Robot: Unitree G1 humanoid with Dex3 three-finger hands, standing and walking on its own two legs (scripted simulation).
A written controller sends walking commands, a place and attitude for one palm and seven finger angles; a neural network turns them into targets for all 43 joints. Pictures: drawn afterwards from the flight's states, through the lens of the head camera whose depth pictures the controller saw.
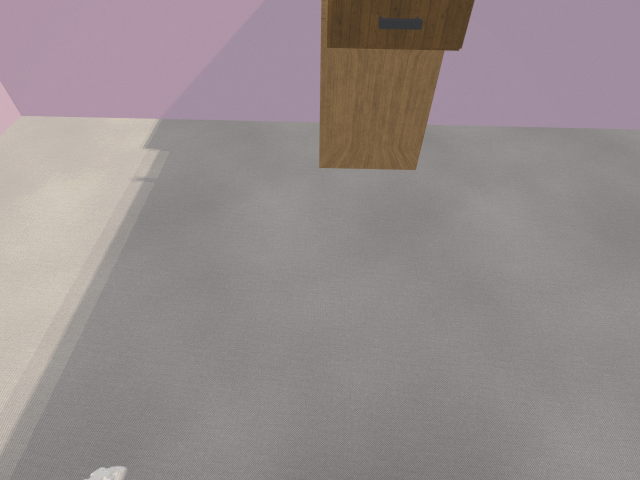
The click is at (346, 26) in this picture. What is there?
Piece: drawer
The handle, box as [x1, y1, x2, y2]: [379, 16, 422, 29]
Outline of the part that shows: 379,16 379,28 421,28 422,20 418,17 415,17 414,19 382,18 381,16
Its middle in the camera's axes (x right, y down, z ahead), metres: +0.25 -0.70 +1.24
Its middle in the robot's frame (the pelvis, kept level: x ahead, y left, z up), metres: +1.41 -0.19 +0.05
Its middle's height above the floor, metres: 0.81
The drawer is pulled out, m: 0.27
